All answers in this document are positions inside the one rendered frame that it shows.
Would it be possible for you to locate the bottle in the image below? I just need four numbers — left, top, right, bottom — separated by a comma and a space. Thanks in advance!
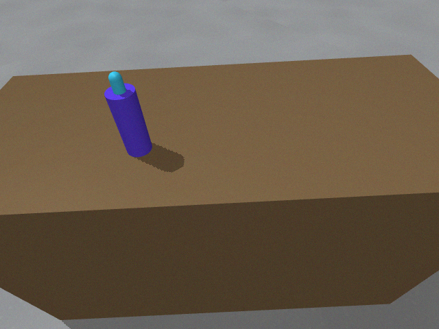
104, 71, 152, 157

